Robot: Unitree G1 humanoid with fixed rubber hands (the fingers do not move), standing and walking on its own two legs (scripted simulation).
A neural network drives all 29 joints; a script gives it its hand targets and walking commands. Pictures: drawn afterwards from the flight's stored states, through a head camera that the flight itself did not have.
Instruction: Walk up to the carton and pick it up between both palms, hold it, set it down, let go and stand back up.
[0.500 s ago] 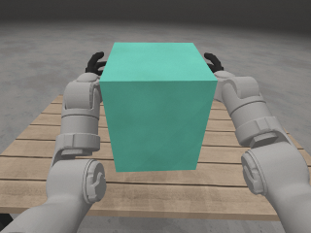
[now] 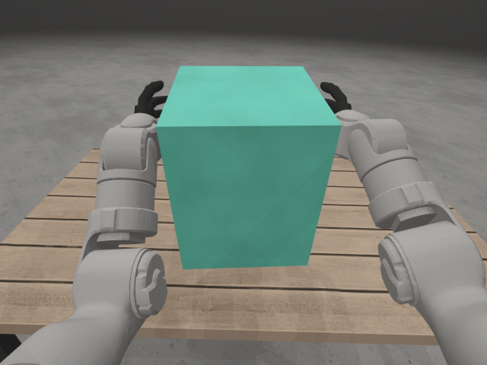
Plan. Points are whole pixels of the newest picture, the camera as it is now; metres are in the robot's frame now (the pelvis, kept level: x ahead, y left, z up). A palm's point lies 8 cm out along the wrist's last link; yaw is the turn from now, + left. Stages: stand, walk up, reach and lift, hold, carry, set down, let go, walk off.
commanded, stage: hold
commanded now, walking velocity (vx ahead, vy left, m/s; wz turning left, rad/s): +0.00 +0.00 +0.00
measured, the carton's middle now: (243, 165) +0.36 +0.01 +0.24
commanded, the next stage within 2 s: set down in 0.72 s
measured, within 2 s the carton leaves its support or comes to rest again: neither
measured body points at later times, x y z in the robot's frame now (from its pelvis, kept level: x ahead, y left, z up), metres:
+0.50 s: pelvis +0.00 +0.00 +0.00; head -0.10 +0.02 +0.44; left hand +0.38 +0.16 +0.30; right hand +0.38 -0.13 +0.30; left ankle +0.02 +0.14 -0.75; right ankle -0.01 -0.13 -0.75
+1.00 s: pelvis +0.00 +0.00 +0.00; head -0.09 +0.03 +0.44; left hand +0.40 +0.16 +0.31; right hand +0.39 -0.14 +0.31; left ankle +0.02 +0.14 -0.75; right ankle -0.01 -0.13 -0.75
